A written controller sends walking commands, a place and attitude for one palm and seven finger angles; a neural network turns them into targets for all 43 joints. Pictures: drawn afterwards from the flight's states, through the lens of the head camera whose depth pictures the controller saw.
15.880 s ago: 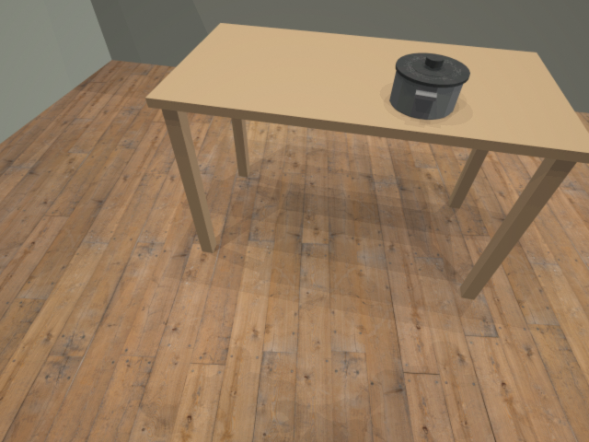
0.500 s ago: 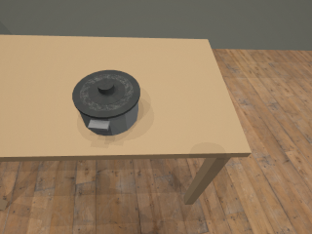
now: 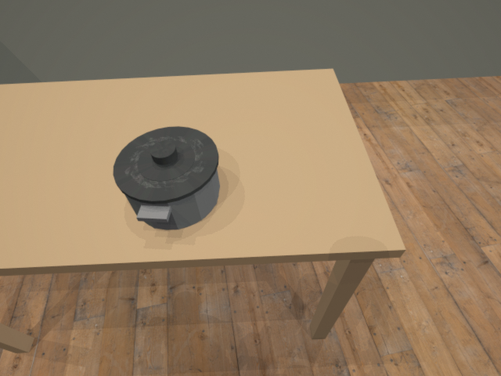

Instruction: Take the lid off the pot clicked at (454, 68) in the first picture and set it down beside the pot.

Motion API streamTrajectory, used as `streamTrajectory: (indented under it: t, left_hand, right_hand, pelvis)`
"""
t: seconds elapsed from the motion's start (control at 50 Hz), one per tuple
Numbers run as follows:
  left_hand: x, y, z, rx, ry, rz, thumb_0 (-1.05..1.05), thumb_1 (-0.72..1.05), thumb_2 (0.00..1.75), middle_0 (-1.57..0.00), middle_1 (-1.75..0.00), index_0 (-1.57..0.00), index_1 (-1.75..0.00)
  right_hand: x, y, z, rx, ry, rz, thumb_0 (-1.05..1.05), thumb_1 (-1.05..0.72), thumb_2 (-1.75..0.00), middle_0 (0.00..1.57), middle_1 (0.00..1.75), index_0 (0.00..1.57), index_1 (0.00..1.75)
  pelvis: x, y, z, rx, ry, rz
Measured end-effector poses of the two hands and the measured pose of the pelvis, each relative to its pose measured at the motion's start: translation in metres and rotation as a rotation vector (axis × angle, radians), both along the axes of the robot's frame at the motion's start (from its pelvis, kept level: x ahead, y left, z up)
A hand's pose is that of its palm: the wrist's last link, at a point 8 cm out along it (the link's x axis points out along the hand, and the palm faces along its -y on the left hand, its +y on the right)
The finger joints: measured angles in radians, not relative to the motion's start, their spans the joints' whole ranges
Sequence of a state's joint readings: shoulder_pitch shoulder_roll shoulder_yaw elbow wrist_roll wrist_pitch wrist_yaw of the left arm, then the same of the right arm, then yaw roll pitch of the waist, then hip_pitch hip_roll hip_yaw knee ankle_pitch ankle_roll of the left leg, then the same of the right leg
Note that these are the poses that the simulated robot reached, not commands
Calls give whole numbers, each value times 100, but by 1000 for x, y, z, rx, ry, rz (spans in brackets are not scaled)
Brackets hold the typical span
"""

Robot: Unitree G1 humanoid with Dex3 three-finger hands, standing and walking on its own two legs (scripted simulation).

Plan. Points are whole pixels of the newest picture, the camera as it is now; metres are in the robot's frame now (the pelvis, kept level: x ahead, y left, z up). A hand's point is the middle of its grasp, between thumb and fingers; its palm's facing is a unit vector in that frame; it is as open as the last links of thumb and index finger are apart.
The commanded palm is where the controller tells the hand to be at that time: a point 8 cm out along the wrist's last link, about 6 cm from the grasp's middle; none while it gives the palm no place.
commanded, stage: come to a stop and stand still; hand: left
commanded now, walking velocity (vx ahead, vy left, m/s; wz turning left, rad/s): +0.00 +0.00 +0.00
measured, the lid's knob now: (164, 152) +0.46 +0.18 +0.10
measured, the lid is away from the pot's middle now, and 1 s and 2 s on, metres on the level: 0.00 0.00 0.00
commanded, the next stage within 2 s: look again from close up in 0.38 s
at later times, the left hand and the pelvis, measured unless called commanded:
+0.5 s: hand out of the picture +0.04 +0.16 -0.17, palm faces -0.03 -0.97 -0.25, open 7.3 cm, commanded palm none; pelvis +0.01 -0.02 +0.00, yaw -1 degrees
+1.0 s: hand out of the picture +0.03 +0.16 -0.17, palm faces -0.04 -0.97 -0.23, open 7.3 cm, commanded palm none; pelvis +0.01 -0.02 +0.00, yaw -2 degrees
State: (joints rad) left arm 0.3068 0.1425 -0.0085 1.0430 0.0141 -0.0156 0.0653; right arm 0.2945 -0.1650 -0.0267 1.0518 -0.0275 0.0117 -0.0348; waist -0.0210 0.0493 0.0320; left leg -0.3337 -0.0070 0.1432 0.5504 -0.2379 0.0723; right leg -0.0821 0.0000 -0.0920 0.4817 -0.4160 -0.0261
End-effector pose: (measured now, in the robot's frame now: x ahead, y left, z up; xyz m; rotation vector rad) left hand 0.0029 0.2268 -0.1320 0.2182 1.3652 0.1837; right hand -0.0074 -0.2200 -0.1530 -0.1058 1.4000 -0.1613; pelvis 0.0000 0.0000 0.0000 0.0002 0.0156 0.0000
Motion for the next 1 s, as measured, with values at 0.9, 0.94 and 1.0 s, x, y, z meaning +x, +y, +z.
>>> streamTrajectory:
  t: [0.9, 0.94, 1.0]
  left_hand:
    - [32, -19, -3, -26, -17, -48, 0, 92, 90, -20, -30, -20, -30]
    - [31, -19, -3, -28, -16, -47, 0, 92, 90, -20, -30, -20, -30]
    - [29, -18, -3, -31, -12, -45, 0, 92, 90, -20, -30, -20, -30]
  right_hand:
    - [28, -23, 10, -22, -19, 7, 0, -91, -90, 20, 30, 20, 30]
    - [27, -21, 10, -21, -18, 6, 0, -91, -90, 20, 30, 20, 30]
    - [25, -20, 11, -20, -15, 7, 0, -91, -90, 20, 30, 20, 30]
  pelvis:
    - [16, -17, 4, 19, -15, -33]
    - [15, -16, 4, 18, -16, -33]
    - [14, -15, 4, 18, -16, -32]
